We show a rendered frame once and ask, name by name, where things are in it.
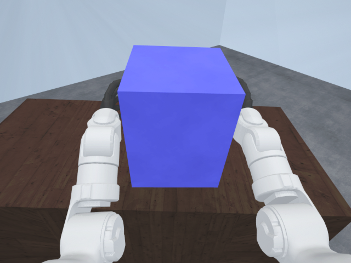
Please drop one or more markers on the left robot hand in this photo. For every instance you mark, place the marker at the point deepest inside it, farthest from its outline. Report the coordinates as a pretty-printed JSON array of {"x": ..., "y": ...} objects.
[{"x": 110, "y": 99}]

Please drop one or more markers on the left robot forearm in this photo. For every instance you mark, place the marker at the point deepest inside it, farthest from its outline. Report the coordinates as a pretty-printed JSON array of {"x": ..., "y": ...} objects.
[{"x": 98, "y": 164}]

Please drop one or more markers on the robot left upper arm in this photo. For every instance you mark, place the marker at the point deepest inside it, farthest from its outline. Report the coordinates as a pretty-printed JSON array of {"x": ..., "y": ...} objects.
[{"x": 95, "y": 237}]

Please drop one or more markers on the right robot forearm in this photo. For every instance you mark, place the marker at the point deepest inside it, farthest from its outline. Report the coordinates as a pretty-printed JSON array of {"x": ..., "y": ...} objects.
[{"x": 273, "y": 180}]

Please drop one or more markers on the pedestal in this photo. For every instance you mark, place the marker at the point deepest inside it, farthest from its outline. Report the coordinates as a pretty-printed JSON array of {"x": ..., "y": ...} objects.
[{"x": 39, "y": 152}]

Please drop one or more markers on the right robot hand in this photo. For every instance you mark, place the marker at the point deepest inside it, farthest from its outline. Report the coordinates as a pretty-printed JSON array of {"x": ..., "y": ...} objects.
[{"x": 247, "y": 101}]

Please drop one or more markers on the robot right upper arm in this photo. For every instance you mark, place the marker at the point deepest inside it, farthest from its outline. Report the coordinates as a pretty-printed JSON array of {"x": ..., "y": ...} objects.
[{"x": 295, "y": 233}]

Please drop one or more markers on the carton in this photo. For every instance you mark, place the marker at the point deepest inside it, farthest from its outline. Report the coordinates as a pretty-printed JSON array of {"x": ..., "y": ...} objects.
[{"x": 179, "y": 109}]

